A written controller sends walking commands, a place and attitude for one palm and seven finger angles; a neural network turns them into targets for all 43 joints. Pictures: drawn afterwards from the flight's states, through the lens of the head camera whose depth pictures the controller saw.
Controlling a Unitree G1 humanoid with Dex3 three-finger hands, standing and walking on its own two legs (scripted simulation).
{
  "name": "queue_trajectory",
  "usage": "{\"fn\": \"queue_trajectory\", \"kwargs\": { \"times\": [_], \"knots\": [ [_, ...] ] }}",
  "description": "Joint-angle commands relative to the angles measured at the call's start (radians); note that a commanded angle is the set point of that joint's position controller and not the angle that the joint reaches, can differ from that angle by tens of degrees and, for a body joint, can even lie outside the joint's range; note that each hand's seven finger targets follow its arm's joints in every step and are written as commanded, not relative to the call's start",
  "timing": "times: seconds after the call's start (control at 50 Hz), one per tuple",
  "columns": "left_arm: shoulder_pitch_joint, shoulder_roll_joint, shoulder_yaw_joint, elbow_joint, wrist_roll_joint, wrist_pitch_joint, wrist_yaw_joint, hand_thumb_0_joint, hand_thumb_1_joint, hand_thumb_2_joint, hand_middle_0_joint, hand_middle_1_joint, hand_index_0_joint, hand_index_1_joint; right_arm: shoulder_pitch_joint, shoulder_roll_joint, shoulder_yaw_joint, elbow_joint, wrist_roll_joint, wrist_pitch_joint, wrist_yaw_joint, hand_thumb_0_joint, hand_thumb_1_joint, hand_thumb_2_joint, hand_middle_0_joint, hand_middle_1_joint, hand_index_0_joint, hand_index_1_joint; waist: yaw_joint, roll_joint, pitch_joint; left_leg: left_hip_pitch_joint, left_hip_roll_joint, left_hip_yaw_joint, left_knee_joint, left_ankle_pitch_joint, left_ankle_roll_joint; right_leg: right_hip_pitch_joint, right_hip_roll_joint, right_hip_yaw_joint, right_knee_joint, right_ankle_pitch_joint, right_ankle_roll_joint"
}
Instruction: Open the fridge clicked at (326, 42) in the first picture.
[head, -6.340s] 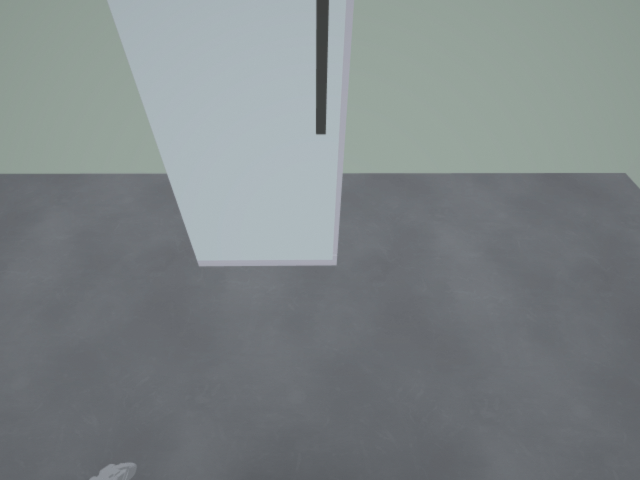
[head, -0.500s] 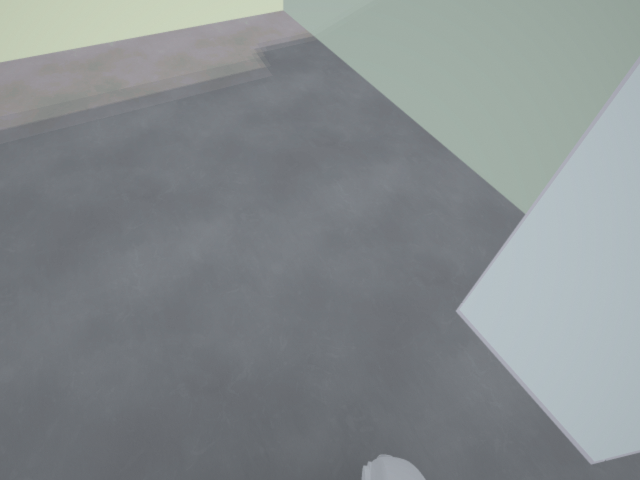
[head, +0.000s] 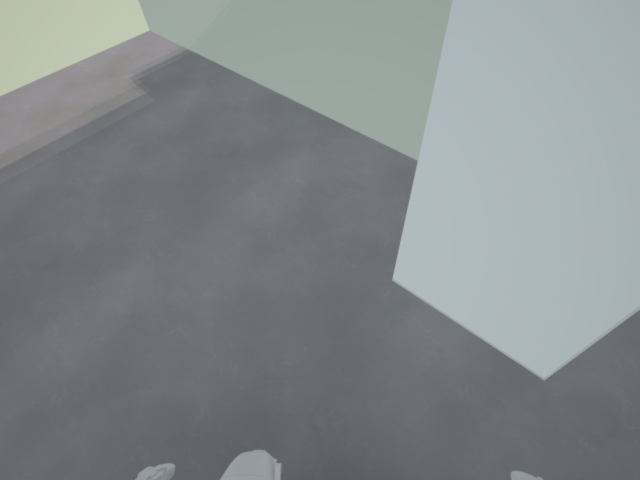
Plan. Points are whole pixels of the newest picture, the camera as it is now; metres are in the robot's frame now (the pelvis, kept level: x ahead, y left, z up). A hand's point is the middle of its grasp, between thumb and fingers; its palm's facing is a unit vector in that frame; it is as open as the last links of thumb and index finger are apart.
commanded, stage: turn to face it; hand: right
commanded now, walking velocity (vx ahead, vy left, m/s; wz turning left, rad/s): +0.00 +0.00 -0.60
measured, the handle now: out of the picture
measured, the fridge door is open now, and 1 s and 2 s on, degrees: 0 0 0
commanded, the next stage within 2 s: take the last steps up to it in 1.02 s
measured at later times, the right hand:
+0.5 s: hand out of the picture +0.01 -0.17 -0.15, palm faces +0.33 +0.90 -0.29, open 7.4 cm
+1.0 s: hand out of the picture -0.09 -0.21 -0.17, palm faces +0.56 +0.79 -0.24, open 7.4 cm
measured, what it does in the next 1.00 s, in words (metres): steps on the spot, turning right: left foot, then right foot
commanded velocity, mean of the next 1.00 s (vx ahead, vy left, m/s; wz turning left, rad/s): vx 0.00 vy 0.00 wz -0.45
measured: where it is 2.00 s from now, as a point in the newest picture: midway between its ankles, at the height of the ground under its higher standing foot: outside the picture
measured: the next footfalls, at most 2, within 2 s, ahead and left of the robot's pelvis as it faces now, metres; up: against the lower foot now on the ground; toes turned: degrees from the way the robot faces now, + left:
left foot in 0.20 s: +0.07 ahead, +0.15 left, +0.00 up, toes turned -6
right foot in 0.64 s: -0.01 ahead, -0.10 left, +0.00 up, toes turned -31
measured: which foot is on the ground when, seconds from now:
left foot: up 0.00-0.18, down 0.20-0.64, up 0.66-1.00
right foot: down 0.00-0.20, up 0.22-0.62, down 0.64-1.00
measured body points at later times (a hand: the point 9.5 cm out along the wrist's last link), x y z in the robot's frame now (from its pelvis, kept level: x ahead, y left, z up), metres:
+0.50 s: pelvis +0.00 +0.05 +0.00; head +0.04 +0.06 +0.45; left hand +0.15 +0.28 -0.16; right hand +0.00 -0.22 -0.13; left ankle +0.03 +0.15 -0.74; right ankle -0.05 -0.09 -0.67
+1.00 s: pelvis -0.03 +0.00 +0.00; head -0.04 -0.02 +0.45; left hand +0.16 +0.16 -0.13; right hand -0.12 -0.25 -0.15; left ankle +0.04 +0.14 -0.67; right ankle -0.05 -0.08 -0.74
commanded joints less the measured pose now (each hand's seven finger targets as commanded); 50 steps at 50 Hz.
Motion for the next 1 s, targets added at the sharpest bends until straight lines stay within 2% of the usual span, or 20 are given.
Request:
{"fn": "queue_trajectory", "kwargs": {
  "times": [0.0,0.1,0.14,0.16,0.18,0.2,0.24,0.28,0.32,0.4,0.52,0.58,0.6,0.62,0.64,0.66,0.68,0.72,0.76,0.98],
  "knots": [
    [0.061,0.225,0.07,-0.054,0.002,-0.009,0.014,0.0,0.9,0.9,-0.2,-0.3,-0.2,-0.3,-0.058,-0.061,-0.005,-0.111,0.008,-0.029,-0.003,0.0,-0.9,-0.9,0.2,0.3,0.2,0.3,0.043,-0.167,-0.109,-0.03,-0.02,-0.016,-0.106,-0.033,0.005,0.127,-0.257,0.287,-0.093,0.563,-0.126],
    [0.036,0.223,0.077,-0.063,0.003,-0.001,0.014,0.0,0.9,0.9,-0.2,-0.3,-0.2,-0.3,-0.018,-0.055,0.001,-0.119,0.016,-0.041,-0.009,0.0,-0.9,-0.9,0.2,0.3,0.2,0.3,0.02,-0.199,-0.132,0.153,-0.076,0.0,-0.349,-0.005,0.03,0.051,-0.221,0.351,-0.033,0.618,-0.108],
    [0.018,0.209,0.077,-0.068,-0.006,0.001,0.012,0.0,0.9,0.9,-0.2,-0.3,-0.2,-0.3,0.052,-0.079,-0.004,-0.105,0.016,-0.056,-0.013,0.0,-0.9,-0.9,0.2,0.3,0.2,0.3,-0.02,-0.149,-0.144,0.334,-0.064,-0.001,-0.583,0.177,0.038,-0.053,-0.174,0.338,0.042,0.506,-0.055],
    [0.042,0.162,0.07,-0.071,-0.015,-0.003,0.007,0.0,0.9,0.9,-0.2,-0.3,-0.2,-0.3,0.095,-0.13,-0.014,-0.096,0.008,-0.069,-0.019,0.0,-0.9,-0.9,0.2,0.3,0.2,0.3,-0.035,-0.013,-0.18,0.517,0.07,-0.115,-0.695,0.294,0.071,-0.191,-0.111,0.278,0.158,0.285,0.008],
    [0.057,0.1,0.059,-0.096,-0.018,-0.006,0.003,0.0,0.9,0.9,-0.2,-0.3,-0.2,-0.3,0.123,-0.219,-0.031,-0.094,-0.007,-0.073,-0.026,0.0,-0.9,-0.9,0.2,0.3,0.2,0.3,-0.039,0.259,-0.195,0.605,0.363,-0.378,-0.721,0.498,0.196,-0.377,0.05,0.058,0.389,-0.265,0.094],
    [0.063,0.147,0.073,-0.092,-0.005,0.007,0.007,0.0,0.9,0.9,-0.2,-0.3,-0.2,-0.3,0.13,-0.214,-0.024,-0.103,0.0,-0.067,-0.024,0.0,-0.9,-0.9,0.2,0.3,0.2,0.3,-0.036,0.188,-0.196,0.479,0.423,-0.359,-0.717,0.493,0.275,-0.345,0.014,0.07,0.584,-0.355,0.093],
    [0.046,0.14,0.076,-0.067,-0.002,0.025,-0.004,0.0,0.9,0.9,-0.2,-0.3,-0.2,-0.3,0.03,-0.148,-0.015,-0.117,0.003,-0.062,-0.026,0.0,-0.9,-0.9,0.2,0.3,0.2,0.3,0.004,0.143,-0.1,0.34,0.328,-0.259,-0.736,0.386,0.262,-0.35,-0.036,0.062,0.748,-0.251,0.098],
    [0.063,0.12,0.066,-0.038,0.001,0.034,-0.018,0.0,0.9,0.9,-0.2,-0.3,-0.2,-0.3,-0.013,-0.094,0.004,-0.119,0.001,-0.07,-0.021,0.0,-0.9,-0.9,0.2,0.3,0.2,0.3,0.034,0.121,-0.056,0.325,0.233,-0.071,-0.702,0.49,0.217,-0.356,-0.058,0.019,0.782,-0.131,0.12],
    [0.047,0.119,0.061,-0.036,-0.001,0.04,-0.021,0.0,0.9,0.9,-0.2,-0.3,-0.2,-0.3,0.025,-0.095,0.004,-0.103,-0.002,-0.073,-0.022,0.0,-0.9,-0.9,0.2,0.3,0.2,0.3,0.018,0.165,-0.053,0.332,0.233,-0.02,-0.7,0.539,0.219,-0.344,-0.07,-0.007,0.757,-0.119,0.133],
    [-0.021,0.106,0.05,-0.046,-0.003,0.047,-0.025,0.0,0.9,0.9,-0.2,-0.3,-0.2,-0.3,0.088,-0.128,-0.005,-0.072,-0.008,-0.065,-0.022,0.0,-0.9,-0.9,0.2,0.3,0.2,0.3,-0.01,0.159,-0.05,0.355,0.25,0.033,-0.7,0.511,0.228,-0.312,-0.078,-0.059,0.614,-0.143,0.139],
    [-0.092,0.092,0.03,-0.068,-0.012,0.027,-0.025,0.0,0.9,0.9,-0.2,-0.3,-0.2,-0.3,0.141,-0.168,-0.02,-0.034,-0.014,-0.053,-0.016,0.0,-0.9,-0.9,0.2,0.3,0.2,0.3,-0.049,0.206,-0.089,0.388,0.286,0.077,-0.632,0.591,0.235,-0.194,-0.069,-0.135,0.324,-0.184,0.112],
    [-0.016,0.109,0.031,-0.056,-0.009,0.012,-0.019,0.0,0.9,0.9,-0.2,-0.3,-0.2,-0.3,0.13,-0.17,-0.028,-0.02,-0.008,-0.044,-0.012,0.0,-0.9,-0.9,0.2,0.3,0.2,0.3,-0.006,0.155,-0.133,0.35,0.266,0.14,-0.504,0.553,0.173,-0.023,-0.056,-0.162,0.059,-0.031,0.089],
    [0.045,0.159,0.042,-0.042,-0.007,0.0,-0.019,0.0,0.9,0.9,-0.2,-0.3,-0.2,-0.3,0.132,-0.155,-0.025,-0.022,0.002,-0.039,-0.008,0.0,-0.9,-0.9,0.2,0.3,0.2,0.3,0.034,0.045,-0.173,0.248,0.24,0.173,-0.357,0.472,0.125,0.14,-0.099,-0.111,-0.076,0.123,0.069],
    [0.101,0.277,0.071,-0.04,0.002,-0.01,-0.013,0.0,0.9,0.9,-0.2,-0.3,-0.2,-0.3,0.14,-0.086,-0.015,-0.055,0.01,-0.036,0.001,0.0,-0.9,-0.9,0.2,0.3,0.2,0.3,0.061,-0.286,-0.206,-0.03,0.095,0.208,-0.12,-0.012,0.041,0.312,-0.365,0.244,-0.109,0.489,-0.047],
    [0.168,0.337,0.076,-0.022,-0.008,0.0,-0.008,0.0,0.9,0.9,-0.2,-0.3,-0.2,-0.3,0.07,-0.062,0.01,-0.093,0.0,-0.03,-0.005,0.0,-0.9,-0.9,0.2,0.3,0.2,0.3,0.089,-0.308,-0.198,-0.081,0.055,0.12,0.014,-0.294,0.034,0.266,-0.483,0.302,-0.115,0.7,-0.134],
    [0.166,0.303,0.07,-0.004,-0.007,-0.006,0.009,0.0,0.9,0.9,-0.2,-0.3,-0.2,-0.3,0.039,-0.063,0.005,-0.074,0.0,-0.017,-0.018,0.0,-0.9,-0.9,0.2,0.3,0.2,0.3,0.091,-0.311,-0.199,-0.082,0.047,0.028,0.079,-0.263,0.039,0.217,-0.45,0.302,-0.119,0.675,-0.132],
    [0.104,0.277,0.062,-0.018,-0.003,-0.004,0.019,0.0,0.9,0.9,-0.2,-0.3,-0.2,-0.3,0.025,-0.07,0.0,-0.059,0.005,-0.016,-0.015,0.0,-0.9,-0.9,0.2,0.3,0.2,0.3,0.072,-0.288,-0.134,-0.098,0.051,0.011,0.126,-0.199,0.04,0.153,-0.411,0.266,-0.132,0.56,-0.132],
    [-0.007,0.207,0.036,-0.044,-0.002,-0.008,0.022,0.0,0.9,0.9,-0.2,-0.3,-0.2,-0.3,0.071,-0.075,-0.007,-0.011,0.002,-0.017,0.0,0.0,-0.9,-0.9,0.2,0.3,0.2,0.3,0.011,-0.204,-0.075,-0.06,0.048,0.008,0.141,-0.041,0.037,0.075,-0.307,0.154,-0.157,0.462,-0.093],
    [-0.019,0.191,0.031,-0.051,-0.007,-0.018,0.022,0.0,0.9,0.9,-0.2,-0.3,-0.2,-0.3,0.118,-0.072,-0.007,0.017,0.0,-0.018,0.005,0.0,-0.9,-0.9,0.2,0.3,0.2,0.3,-0.002,-0.165,-0.098,-0.03,0.042,0.017,0.126,0.016,0.028,0.086,-0.275,0.103,-0.171,0.453,-0.08],
    [0.066,0.162,0.035,0.0,-0.001,-0.01,0.026,0.0,0.9,0.9,-0.2,-0.3,-0.2,-0.3,0.051,-0.03,0.005,0.007,0.003,-0.014,-0.007,0.0,-0.9,-0.9,0.2,0.3,0.2,0.3,0.028,-0.15,-0.066,0.019,0.0,0.004,-0.111,-0.031,0.032,0.076,-0.288,0.243,-0.228,0.206,-0.13]
  ]
}}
